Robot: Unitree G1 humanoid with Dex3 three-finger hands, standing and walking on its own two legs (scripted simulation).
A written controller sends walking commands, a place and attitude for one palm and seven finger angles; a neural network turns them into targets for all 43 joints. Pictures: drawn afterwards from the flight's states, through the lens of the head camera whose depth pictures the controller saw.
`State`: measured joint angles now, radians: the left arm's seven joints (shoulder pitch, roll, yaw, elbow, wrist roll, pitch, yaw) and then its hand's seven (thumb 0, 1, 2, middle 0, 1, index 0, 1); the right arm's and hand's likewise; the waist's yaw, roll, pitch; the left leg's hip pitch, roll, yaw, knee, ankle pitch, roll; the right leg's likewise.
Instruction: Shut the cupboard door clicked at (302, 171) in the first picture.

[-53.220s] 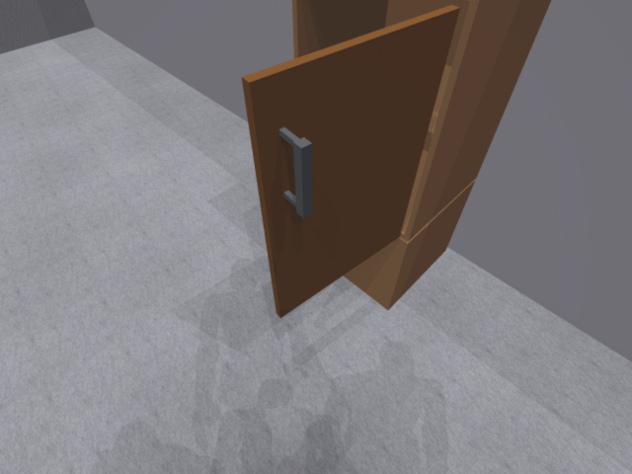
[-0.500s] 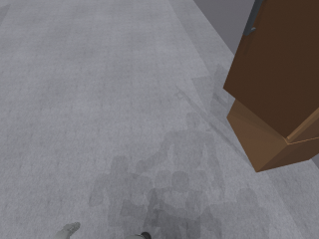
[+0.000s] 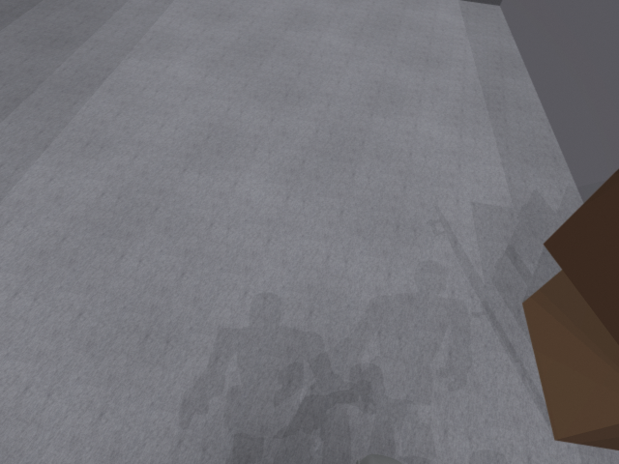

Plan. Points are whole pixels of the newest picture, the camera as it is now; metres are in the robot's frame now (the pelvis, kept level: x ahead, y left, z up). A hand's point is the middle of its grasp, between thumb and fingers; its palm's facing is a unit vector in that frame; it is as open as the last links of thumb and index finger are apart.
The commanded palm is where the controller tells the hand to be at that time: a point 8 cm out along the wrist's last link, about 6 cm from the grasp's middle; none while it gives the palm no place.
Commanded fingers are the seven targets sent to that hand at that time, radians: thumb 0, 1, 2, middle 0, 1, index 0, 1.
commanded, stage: walk to a spot facing it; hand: left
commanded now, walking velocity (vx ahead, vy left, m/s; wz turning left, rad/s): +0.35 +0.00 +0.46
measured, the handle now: out of the picture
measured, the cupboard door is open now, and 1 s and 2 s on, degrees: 22 22 22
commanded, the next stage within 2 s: turn to face it in 0.62 s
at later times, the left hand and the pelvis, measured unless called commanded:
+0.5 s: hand (208, 402) +0.22 +0.16 -0.14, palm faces +0.26 -0.94 -0.22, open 7.4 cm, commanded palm none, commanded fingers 0.00 0.90 0.90 -0.20 -0.30 -0.20 -0.30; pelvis +0.18 -0.04 +0.01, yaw +16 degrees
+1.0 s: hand (164, 397) +0.22 +0.23 -0.17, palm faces +0.43 -0.88 -0.21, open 7.4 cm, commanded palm none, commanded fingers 0.00 0.90 0.90 -0.20 -0.30 -0.20 -0.30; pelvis +0.28 +0.04 +0.01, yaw +21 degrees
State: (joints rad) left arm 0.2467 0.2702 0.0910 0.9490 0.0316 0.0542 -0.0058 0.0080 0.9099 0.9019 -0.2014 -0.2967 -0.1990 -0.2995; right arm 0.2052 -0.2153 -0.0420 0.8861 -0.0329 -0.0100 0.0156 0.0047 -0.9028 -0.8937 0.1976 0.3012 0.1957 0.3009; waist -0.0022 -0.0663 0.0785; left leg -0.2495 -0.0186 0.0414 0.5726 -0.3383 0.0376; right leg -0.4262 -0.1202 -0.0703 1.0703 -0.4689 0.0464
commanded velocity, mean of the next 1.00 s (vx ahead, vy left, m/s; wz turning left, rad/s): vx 0.13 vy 0.00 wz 0.18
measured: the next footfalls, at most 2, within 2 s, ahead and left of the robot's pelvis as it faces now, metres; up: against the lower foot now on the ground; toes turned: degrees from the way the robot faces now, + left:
right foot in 0.32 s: +0.26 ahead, -0.13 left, +0.00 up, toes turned +3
left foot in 0.78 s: +0.32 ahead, +0.15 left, +0.00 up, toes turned +30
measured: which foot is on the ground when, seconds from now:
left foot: down 0.00-0.32, up 0.34-0.76, down 0.78-1.00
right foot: up 0.00-0.30, down 0.32-0.76, up 0.78-1.00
